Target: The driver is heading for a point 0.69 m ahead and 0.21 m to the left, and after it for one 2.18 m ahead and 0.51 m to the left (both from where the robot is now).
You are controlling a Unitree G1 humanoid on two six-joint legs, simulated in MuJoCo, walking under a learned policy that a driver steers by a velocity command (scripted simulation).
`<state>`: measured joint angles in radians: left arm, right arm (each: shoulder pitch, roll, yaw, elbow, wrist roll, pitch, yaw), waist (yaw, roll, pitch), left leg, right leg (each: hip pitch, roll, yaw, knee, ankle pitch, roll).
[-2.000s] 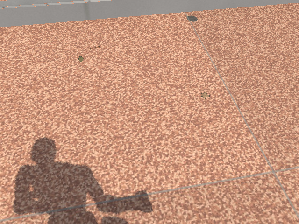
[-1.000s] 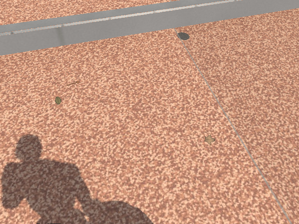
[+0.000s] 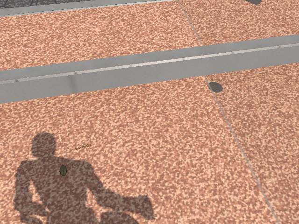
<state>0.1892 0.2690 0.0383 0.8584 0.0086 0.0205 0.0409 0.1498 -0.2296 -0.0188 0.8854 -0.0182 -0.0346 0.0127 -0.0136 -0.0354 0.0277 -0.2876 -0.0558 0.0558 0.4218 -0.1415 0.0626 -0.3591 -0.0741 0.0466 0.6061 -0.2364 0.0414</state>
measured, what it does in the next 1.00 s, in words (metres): steps on the spot: right foot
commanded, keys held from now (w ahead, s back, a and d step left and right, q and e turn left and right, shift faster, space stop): no key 0.70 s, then w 0.14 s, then no key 0.16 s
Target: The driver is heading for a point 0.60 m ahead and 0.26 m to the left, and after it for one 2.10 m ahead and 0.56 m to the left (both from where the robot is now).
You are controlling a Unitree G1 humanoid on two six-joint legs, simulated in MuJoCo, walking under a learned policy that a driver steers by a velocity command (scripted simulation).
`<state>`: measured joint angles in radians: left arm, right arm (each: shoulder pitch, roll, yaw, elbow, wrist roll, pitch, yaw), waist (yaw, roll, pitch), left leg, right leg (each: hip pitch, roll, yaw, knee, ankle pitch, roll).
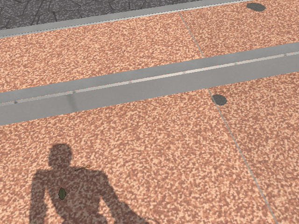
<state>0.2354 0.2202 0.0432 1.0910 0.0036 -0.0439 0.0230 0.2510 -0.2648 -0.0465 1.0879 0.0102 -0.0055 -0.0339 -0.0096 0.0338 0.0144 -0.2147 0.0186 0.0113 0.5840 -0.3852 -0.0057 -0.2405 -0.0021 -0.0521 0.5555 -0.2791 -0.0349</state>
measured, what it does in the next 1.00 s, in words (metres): walks ahead, turning left: left foot, then right foot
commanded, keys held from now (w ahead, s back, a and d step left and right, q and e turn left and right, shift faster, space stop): no key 0.08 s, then q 0.26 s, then w+q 0.66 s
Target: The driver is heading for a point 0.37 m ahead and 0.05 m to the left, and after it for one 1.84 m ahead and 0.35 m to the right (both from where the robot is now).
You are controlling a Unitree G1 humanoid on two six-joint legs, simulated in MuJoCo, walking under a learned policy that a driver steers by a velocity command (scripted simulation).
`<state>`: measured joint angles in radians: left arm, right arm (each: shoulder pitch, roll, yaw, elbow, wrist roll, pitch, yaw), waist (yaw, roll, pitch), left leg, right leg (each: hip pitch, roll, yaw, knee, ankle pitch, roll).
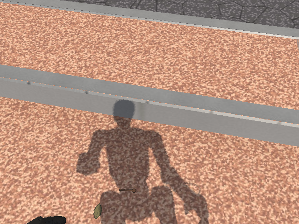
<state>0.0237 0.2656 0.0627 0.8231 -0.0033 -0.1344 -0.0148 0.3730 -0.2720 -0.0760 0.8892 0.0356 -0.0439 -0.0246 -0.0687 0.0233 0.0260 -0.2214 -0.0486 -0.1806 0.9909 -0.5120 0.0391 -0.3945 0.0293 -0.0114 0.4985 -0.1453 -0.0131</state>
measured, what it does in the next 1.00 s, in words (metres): walks ahead: left foot, then right foot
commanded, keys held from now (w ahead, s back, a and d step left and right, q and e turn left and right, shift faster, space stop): w+q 0.34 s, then w+e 0.66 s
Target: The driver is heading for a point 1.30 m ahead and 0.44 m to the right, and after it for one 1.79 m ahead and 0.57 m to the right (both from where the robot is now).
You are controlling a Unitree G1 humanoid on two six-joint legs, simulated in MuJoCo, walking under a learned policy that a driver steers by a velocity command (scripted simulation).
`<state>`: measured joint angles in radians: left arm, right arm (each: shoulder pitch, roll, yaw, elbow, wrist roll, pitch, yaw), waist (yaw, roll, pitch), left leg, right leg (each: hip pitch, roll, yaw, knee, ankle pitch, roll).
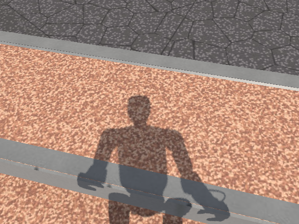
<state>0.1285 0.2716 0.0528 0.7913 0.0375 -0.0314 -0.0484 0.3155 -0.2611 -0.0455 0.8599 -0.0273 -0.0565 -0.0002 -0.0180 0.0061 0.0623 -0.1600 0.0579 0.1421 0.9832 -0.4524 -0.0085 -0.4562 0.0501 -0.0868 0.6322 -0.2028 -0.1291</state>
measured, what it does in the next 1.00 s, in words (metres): climbs, turning right: left foot, then right foot 0.16 m higher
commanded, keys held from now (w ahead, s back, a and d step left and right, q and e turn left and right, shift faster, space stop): w+e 0.82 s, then w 0.18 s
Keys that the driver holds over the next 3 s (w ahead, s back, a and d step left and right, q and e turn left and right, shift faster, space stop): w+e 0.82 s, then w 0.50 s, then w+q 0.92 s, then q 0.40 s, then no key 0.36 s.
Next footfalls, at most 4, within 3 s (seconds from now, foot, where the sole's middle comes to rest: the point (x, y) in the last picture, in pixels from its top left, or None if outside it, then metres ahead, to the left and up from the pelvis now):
0.40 left None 0.36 0.09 -0.76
0.92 right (229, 181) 0.55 -0.28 -0.60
1.48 left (239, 106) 0.93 -0.40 -0.60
1.88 right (296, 80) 1.09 -0.73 -0.60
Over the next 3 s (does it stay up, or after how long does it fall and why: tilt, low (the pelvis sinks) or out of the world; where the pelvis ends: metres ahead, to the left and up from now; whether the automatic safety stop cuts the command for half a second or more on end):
stays up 1.32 -0.61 0.18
